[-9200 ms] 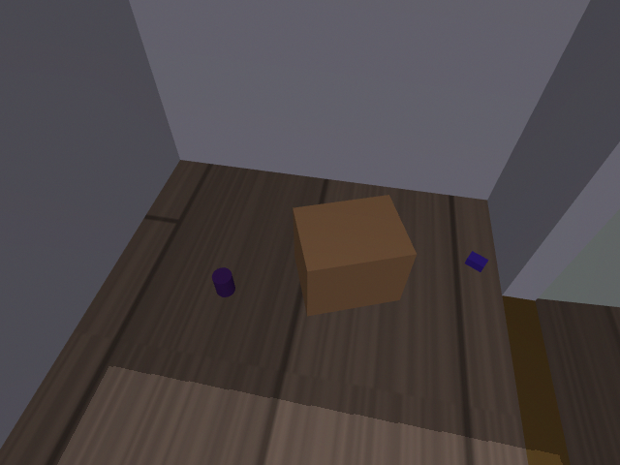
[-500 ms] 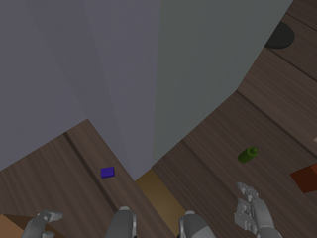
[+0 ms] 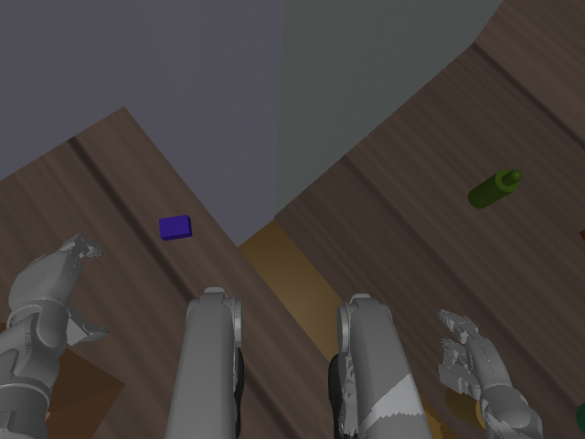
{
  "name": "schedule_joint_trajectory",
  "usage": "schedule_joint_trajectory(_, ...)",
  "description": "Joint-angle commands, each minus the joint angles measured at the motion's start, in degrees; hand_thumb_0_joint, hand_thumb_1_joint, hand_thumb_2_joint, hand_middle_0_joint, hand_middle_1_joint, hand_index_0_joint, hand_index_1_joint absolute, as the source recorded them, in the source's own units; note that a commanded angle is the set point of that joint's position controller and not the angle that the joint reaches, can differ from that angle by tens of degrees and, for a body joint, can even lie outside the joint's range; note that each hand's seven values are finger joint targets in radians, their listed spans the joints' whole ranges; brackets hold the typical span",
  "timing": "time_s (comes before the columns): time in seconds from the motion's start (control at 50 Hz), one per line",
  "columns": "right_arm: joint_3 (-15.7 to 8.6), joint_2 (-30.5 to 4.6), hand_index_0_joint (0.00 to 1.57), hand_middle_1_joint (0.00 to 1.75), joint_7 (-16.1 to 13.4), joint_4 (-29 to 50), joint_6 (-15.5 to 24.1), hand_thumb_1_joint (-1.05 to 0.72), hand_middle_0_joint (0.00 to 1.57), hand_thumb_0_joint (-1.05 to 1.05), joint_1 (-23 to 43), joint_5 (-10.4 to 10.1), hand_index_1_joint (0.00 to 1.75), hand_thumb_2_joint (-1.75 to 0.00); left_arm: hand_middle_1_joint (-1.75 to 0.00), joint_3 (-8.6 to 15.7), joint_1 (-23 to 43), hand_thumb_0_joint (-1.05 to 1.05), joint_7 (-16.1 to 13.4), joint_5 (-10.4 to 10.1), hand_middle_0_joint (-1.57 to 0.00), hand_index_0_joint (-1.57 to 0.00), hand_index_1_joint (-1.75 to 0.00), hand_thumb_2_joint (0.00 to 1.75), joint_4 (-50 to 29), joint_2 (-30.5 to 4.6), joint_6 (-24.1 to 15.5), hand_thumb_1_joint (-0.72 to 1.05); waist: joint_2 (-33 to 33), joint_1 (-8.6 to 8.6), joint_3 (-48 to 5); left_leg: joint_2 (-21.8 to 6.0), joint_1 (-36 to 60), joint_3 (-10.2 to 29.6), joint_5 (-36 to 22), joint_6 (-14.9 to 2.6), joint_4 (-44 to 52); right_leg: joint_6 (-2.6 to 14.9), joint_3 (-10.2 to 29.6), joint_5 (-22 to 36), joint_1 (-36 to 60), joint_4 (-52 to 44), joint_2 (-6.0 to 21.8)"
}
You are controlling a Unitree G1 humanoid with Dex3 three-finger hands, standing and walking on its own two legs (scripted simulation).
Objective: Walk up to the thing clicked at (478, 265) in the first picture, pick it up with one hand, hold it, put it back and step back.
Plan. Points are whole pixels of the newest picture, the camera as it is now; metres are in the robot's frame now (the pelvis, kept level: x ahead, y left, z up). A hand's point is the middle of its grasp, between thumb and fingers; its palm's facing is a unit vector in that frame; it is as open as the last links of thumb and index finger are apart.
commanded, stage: rise first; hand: left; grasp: from above
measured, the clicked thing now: (175, 227) +0.48 +0.28 -0.47
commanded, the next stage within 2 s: none
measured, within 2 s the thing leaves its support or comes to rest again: neither
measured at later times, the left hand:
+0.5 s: hand (115, 258) +0.37 +0.33 -0.26, palm faces -0.46 -0.09 -0.88, open 12.4 cm
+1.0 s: hand (130, 247) +0.40 +0.33 -0.32, palm faces -0.45 -0.08 -0.89, open 11.6 cm
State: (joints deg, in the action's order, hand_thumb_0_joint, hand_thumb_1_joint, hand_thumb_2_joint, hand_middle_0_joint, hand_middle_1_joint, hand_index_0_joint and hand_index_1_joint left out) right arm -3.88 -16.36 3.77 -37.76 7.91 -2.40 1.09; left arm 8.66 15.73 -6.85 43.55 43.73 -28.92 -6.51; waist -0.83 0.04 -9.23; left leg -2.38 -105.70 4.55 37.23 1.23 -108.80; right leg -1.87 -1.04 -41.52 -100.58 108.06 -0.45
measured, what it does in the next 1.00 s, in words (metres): lowers itself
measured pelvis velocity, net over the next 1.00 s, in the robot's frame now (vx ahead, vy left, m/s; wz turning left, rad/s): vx -0.02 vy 0.00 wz -0.10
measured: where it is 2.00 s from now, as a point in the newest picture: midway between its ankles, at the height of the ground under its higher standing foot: (287, 416)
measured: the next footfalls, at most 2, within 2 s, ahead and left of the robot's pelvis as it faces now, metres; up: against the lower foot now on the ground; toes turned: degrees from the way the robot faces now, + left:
none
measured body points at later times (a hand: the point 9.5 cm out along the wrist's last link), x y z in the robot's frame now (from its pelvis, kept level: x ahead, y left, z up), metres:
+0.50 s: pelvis -0.03 +0.00 -0.12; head +0.18 +0.05 +0.27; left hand +0.39 +0.33 -0.21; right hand +0.03 -0.28 -0.24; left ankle +0.07 +0.13 -0.45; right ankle +0.06 -0.13 -0.45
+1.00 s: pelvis -0.02 +0.00 -0.16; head +0.21 +0.06 +0.22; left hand +0.42 +0.33 -0.27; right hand +0.06 -0.27 -0.27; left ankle +0.07 +0.13 -0.45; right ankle +0.06 -0.13 -0.45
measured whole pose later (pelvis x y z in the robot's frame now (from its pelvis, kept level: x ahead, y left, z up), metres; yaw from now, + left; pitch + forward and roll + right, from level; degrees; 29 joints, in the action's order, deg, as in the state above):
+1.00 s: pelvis -0.02 +0.00 -0.16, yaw -6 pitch +32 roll -8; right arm 1.1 -14.3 7.0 -44.2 2.4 -3.7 8.7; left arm 10.9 46.6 -22.7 71.9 78.9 -44.4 -15.9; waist 2.1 -7.6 -2.6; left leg -2.0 -132.9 10.0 37.1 1.4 -136.8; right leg -2.9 -3.6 -41.4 -125.7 133.8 -3.1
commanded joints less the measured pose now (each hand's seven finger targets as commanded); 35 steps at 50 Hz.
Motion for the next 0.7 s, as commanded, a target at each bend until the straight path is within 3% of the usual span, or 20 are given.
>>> schedule_joint_trajectory(0.0, -4.0, -10.6, 0.2, 0.3, -0.1, 2.7, 0.4, -0.92, 0.2, 0.0, -7.9, 0.4, 0.3, -0.91, -0.8, 6.1, 13.8, 0.0, -3.5, 5.5, -0.3, -0.29, -0.81, 0.83, -1.7, -20.1, -3.2, -0.35, -4.4, 0.39, -34.9, 1.1, 23.1, -2.6, -12.1, -2.26, 6.5, 3.41, -2.7, 13.5, 8.9, -8.7, -1.6)
schedule_joint_trajectory(0.04, -3.8, -10.3, 0.2, 0.3, 0.0, 1.9, -0.5, -0.91, 0.2, 0.0, -9.0, 0.7, 0.3, -0.9, -0.8, 5.0, 16.6, 0.0, -4.1, 7.3, -0.31, -0.3, -0.81, 0.82, 1.0, -19.8, -4.1, -0.33, -2.5, -0.65, -34.4, 1.3, 18.7, -3.1, -8.8, -2.51, 4.4, 3.3, -2.9, 11.1, 8.0, -8.1, -1.8)
schedule_joint_trajectory(0.12, -3.5, -10.6, 0.2, 0.3, 0.0, 0.6, -2.0, -0.9, 0.2, 0.0, -9.7, 1.2, 0.3, -0.9, -0.79, 5.8, 22.3, 0.0, -5.2, 10.9, -0.33, -0.32, -0.79, 0.8, 4.5, -24.2, -5.8, -0.29, -4.6, -0.52, -34.7, 1.4, 15.9, -3.2, -5.3, -2.42, 1.5, 3.55, -3.5, 7.0, 3.9, -5.1, -2.1)
schedule_joint_trajectory(0.14, -3.4, -10.5, 0.2, 0.3, 0.0, 1.2, -2.4, -0.9, 0.2, 0.0, -9.4, 1.4, 0.3, -0.9, -0.77, 5.4, 26.2, 0.0, -5.6, 11.5, -0.35, -0.34, -0.78, 0.79, 2.4, -25.0, -6.4, -0.27, -5.1, -0.88, -35.9, 1.4, 15.6, -3.2, -5.1, -2.45, 0.8, 3.56, -3.6, 6.7, 4.0, -4.7, -2.2)
schedule_joint_trajectory(0.16, -3.2, -10.4, 0.2, 0.3, 0.1, -0.7, -3.2, -0.9, 0.2, 0.0, -10.9, 1.5, 0.3, -0.9, -0.76, 4.9, 24.5, 0.0, -5.9, 12.5, -0.35, -0.34, -0.77, 0.79, 7.5, -24.5, -6.3, -0.27, -4.1, -1.71, -33.6, 1.4, 13.8, -2.9, -3.3, -2.58, 0.4, 3.61, -3.9, 5.1, 2.3, -4.1, -2.4)
schedule_joint_trajectory(0.18, -3.1, -10.4, 0.2, 0.3, 0.1, 0.0, -3.5, -0.9, 0.2, 0.0, -10.7, 1.6, 0.3, -0.9, -0.75, 4.2, 28.7, 0.0, -6.3, 13.1, -0.36, -0.35, -0.76, 0.78, 5.0, -24.9, -6.9, -0.26, -4.5, -2.24, -34.3, 1.5, 12.9, -3.0, -3.3, -2.67, -0.5, 3.56, -3.9, 5.0, 2.1, -3.9, -2.4)
schedule_joint_trajectory(0.2, -2.7, -10.5, 0.2, 0.3, 0.2, -1.4, -4.1, -0.9, 0.2, 0.0, -11.3, 1.8, 0.3, -0.9, -0.74, 4.6, 26.1, 0.0, -6.7, 13.9, -0.36, -0.34, -0.76, 0.79, 11.0, -25.1, -6.7, -0.27, -3.7, -2.71, -31.8, 1.4, 11.8, -2.5, -1.6, -2.78, -0.9, 3.54, -4.4, 3.4, -0.1, -3.2, -2.4)
schedule_joint_trajectory(0.26, -2.6, -11.0, 0.2, 0.3, 0.3, -2.1, -5.2, -0.9, 0.2, 0.0, -11.6, 2.4, 0.3, -0.9, -0.72, 5.2, 32.5, 0.0, -8.2, 16.7, -0.37, -0.35, -0.74, 0.78, 8.8, -29.0, -8.0, -0.25, -7.9, -2.39, -33.8, 1.5, 12.4, -2.3, -0.7, -2.48, -1.9, 4.0, -4.9, 3.1, -2.6, -0.6, -2.5)
schedule_joint_trajectory(0.28, -2.6, -11.4, 0.2, 0.3, 0.3, -1.6, -5.3, -0.9, 0.2, 0.0, -11.1, 2.5, 0.3, -0.9, -0.72, 4.9, 34.6, 0.0, -8.7, 17.5, -0.36, -0.35, -0.74, 0.78, 8.2, -29.3, -8.6, -0.26, -9.1, -2.75, -33.1, 1.4, 12.4, -1.9, -0.3, -2.32, -2.1, 4.12, -5.3, 2.8, -3.8, 0.5, -2.5)
schedule_joint_trajectory(0.32, -2.0, -11.4, 0.2, 0.3, 0.5, -2.8, -5.7, -0.9, 0.2, 0.0, -11.4, 3.0, 0.3, -0.9, -0.7, 3.9, 32.0, 0.0, -9.7, 18.9, -0.36, -0.34, -0.72, 0.78, 14.8, -27.3, -8.6, -0.26, -8.0, -3.64, -29.6, 1.3, 10.7, -1.0, 1.3, -2.33, -2.8, 4.12, -6.3, 2.4, -7.2, 2.4, -2.5)
schedule_joint_trajectory(0.38, -1.7, -11.7, 0.2, 0.3, 0.6, -3.8, -6.3, -0.89, 0.2, 0.0, -12.2, 3.7, 0.3, -0.9, -0.7, 5.0, 36.2, 0.0, -11.5, 21.8, -0.36, -0.34, -0.71, 0.78, 15.6, -30.9, -9.4, -0.26, -10.3, -3.6, -31.0, 1.6, 10.1, -1.4, 0.5, -2.26, -4.4, 4.4, -6.3, 3.1, -8.4, 3.8, -2.5)
schedule_joint_trajectory(0.46, -1.2, -11.6, 0.2, 0.3, 1.0, -3.7, -6.1, -0.9, 0.2, 0.0, -11.4, 4.5, 0.3, -0.9, -0.7, 3.1, 38.3, 0.0, -13.2, 24.2, -0.37, -0.36, -0.7, 0.75, 18.3, -29.3, -9.9, -0.23, -10.8, -4.43, -30.3, 1.4, 9.7, -1.6, -2.1, -2.16, -6.6, 4.35, -6.8, 5.4, -10.3, 5.4, -2.5)
schedule_joint_trajectory(0.52, -1.0, -12.1, 0.2, 0.3, 1.4, -4.1, -6.3, -0.9, 0.2, 0.0, -12.2, 5.1, 0.3, -0.9, -0.7, 4.1, 39.7, 0.0, -14.5, 26.4, -0.36, -0.36, -0.7, 0.74, 20.1, -31.4, -10.3, -0.22, -12.4, -4.32, -31.4, 1.4, 9.9, -1.3, -3.7, -2.02, -7.6, 4.34, -7.3, 7.2, -10.7, 7.2, -2.6)
schedule_joint_trajectory(0.56, -1.0, -11.8, 0.2, 0.3, 1.7, -4.1, -6.2, -0.9, 0.2, 0.0, -11.8, 5.5, 0.3, -0.9, -0.69, 3.7, 41.3, 0.0, -15.2, 26.7, -0.38, -0.38, -0.69, 0.72, 20.5, -30.7, -10.3, -0.2, -12.3, -4.83, -31.5, 1.3, 9.9, -1.3, -3.7, -2.09, -8.2, 4.29, -7.4, 7.3, -11.5, 7.5, -2.6)
schedule_joint_trajectory(0.58, -0.9, -12.1, 0.2, 0.3, 1.9, -5.3, -6.2, -0.9, 0.2, 0.0, -13.0, 5.8, 0.3, -0.9, -0.7, 3.2, 39.9, 0.0, -15.3, 26.9, -0.38, -0.39, -0.69, 0.71, 24.7, -29.5, -10.0, -0.19, -11.4, -5.93, -30.2, 1.2, 9.4, -1.0, -4.1, -2.13, -8.9, 4.13, -7.8, 7.8, -12.2, 8.2, -2.7)
schedule_joint_trajectory(0.62, -0.8, -12.2, 0.2, 0.3, 2.1, -5.1, -5.9, -0.9, 0.2, 0.0, -12.4, 6.1, 0.3, -0.9, -0.7, 3.4, 41.9, 0.0, -15.9, 26.7, -0.38, -0.38, -0.69, 0.71, 23.9, -30.1, -10.3, -0.2, -11.9, -6.05, -30.7, 1.2, 9.1, -0.9, -4.7, -2.17, -9.5, 4.07, -7.9, 8.5, -12.7, 8.9, -2.6)
schedule_joint_trajectory(0.64, -0.6, -12.0, 0.2, 0.3, 2.0, -5.1, -5.8, -0.9, 0.2, 0.0, -12.6, 6.0, 0.3, -0.9, -0.71, 4.0, 42.9, 0.0, -16.3, 26.9, -0.38, -0.39, -0.7, 0.71, 23.1, -31.2, -10.1, -0.19, -12.9, -5.31, -31.8, 1.1, 9.9, -1.0, -5.5, -2.06, -9.6, 4.14, -7.8, 9.1, -12.4, 9.0, -2.8)
schedule_joint_trajectory(0.68, -0.5, -12.2, 0.2, 0.3, 2.2, -5.4, -5.8, -0.9, 0.2, 0.0, -12.7, 6.5, 0.3, -0.9, -0.68, 4.2, 43.0, 0.0, -17.0, 27.4, -0.4, -0.41, -0.67, 0.69, 25.5, -31.4, -9.8, -0.17, -12.4, -6.16, -31.7, 0.9, 9.1, -1.2, -5.9, -2.19, -10.9, 3.99, -7.9, 9.8, -12.3, 9.5, -2.9)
